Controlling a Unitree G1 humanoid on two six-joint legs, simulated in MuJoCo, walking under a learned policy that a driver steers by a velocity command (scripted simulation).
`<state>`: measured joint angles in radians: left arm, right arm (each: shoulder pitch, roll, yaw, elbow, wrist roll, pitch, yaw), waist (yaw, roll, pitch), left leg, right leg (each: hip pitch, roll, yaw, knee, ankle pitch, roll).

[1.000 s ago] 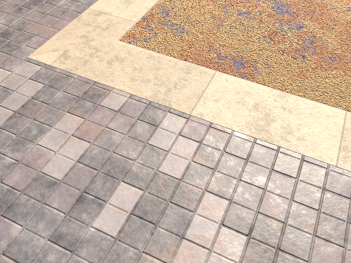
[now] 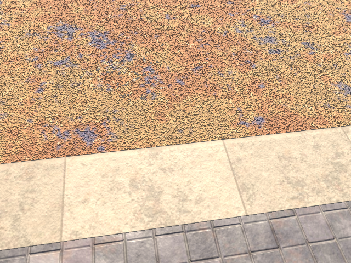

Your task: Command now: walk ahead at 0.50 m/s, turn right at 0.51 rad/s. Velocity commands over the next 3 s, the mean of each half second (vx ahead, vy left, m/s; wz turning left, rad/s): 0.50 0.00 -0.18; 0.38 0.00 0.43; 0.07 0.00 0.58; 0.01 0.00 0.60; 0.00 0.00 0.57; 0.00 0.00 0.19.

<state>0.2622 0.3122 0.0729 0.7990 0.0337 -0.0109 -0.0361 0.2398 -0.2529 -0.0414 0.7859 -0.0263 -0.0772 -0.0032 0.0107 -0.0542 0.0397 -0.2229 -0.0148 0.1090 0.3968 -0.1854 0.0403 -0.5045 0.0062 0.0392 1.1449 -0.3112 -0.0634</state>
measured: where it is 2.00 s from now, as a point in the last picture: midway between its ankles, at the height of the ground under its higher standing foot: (200, 245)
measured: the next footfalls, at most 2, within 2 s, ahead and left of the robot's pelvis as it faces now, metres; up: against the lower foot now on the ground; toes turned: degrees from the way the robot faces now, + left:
right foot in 0.30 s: +0.29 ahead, -0.13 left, +0.00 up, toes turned -8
left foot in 0.84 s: +0.59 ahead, +0.04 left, +0.00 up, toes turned +12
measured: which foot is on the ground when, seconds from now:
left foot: down 0.00-0.32, up 0.34-0.82, down 0.84-1.00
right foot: up 0.00-0.28, down 0.30-0.86, up 0.88-1.00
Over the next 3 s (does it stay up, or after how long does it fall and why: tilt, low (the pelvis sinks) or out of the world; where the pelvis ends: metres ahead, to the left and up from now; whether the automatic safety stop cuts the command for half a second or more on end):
stays up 0.54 -0.07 0.00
